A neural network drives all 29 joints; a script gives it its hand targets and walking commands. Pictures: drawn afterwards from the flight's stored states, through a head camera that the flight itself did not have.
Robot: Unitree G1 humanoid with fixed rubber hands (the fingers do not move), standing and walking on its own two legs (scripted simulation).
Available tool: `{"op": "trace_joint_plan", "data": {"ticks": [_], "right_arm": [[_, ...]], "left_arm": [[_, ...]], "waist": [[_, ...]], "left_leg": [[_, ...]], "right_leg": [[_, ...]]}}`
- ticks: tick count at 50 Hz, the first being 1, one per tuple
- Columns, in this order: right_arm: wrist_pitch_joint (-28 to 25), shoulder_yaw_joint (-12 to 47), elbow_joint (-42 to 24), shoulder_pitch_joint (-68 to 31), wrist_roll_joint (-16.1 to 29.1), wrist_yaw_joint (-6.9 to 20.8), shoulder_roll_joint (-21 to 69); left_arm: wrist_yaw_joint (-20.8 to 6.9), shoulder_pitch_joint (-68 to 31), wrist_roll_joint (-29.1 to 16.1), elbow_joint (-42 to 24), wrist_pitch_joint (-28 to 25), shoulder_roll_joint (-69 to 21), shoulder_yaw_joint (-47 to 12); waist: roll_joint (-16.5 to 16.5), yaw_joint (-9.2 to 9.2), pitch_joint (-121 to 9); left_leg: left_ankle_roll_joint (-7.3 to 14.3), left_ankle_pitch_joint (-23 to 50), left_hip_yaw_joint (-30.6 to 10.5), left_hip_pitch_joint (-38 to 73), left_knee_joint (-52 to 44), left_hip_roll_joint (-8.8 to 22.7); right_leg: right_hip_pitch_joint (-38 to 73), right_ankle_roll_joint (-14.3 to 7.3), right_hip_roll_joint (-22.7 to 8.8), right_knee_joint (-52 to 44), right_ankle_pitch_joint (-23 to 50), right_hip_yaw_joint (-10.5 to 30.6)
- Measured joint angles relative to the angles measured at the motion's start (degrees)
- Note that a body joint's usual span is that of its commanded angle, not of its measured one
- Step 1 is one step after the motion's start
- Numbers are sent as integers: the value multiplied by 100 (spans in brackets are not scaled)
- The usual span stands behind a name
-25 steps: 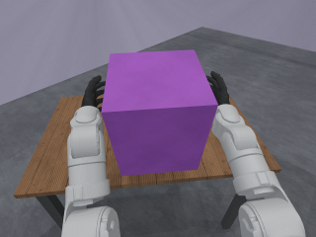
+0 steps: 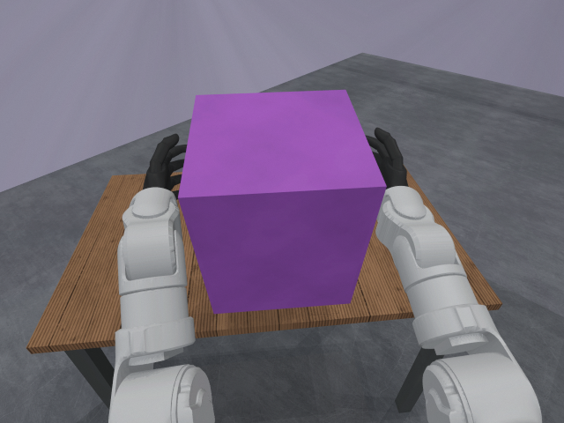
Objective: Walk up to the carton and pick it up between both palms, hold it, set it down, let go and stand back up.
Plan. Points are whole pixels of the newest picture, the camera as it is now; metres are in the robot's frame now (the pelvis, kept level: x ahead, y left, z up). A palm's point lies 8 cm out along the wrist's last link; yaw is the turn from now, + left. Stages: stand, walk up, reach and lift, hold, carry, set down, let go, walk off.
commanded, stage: hold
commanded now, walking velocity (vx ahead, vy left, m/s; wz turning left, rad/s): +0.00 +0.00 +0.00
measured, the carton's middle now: (277, 205) +0.39 +0.01 +0.16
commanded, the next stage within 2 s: none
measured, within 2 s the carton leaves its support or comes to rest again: neither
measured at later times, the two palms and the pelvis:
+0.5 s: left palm (162, 194) +0.36 +0.16 +0.21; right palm (389, 188) +0.36 -0.14 +0.20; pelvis +0.00 +0.00 +0.00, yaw +0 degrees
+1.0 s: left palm (161, 193) +0.36 +0.16 +0.21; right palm (388, 188) +0.36 -0.14 +0.20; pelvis +0.00 +0.00 +0.00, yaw +0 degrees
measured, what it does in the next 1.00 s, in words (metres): stands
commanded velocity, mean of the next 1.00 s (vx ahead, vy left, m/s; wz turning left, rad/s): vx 0.00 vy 0.00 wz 0.00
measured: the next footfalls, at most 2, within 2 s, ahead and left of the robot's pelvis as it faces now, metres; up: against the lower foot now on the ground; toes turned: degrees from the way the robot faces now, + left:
none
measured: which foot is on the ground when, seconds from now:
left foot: down 0.00-1.00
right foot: down 0.00-1.00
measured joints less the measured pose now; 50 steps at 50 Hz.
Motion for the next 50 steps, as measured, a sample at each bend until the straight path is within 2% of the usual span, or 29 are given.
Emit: {"op": "trace_joint_plan", "data": {"ticks": [50], "right_arm": [[-30,28,-92,62,7,-5,-3]], "left_arm": [[-31,33,52,-129,36,-11,-41]], "waist": [[-26,-6,65]], "left_leg": [[-1,-1,3,22,-22,-3]], "right_leg": [[35,-4,10,-26,-10,16]]}}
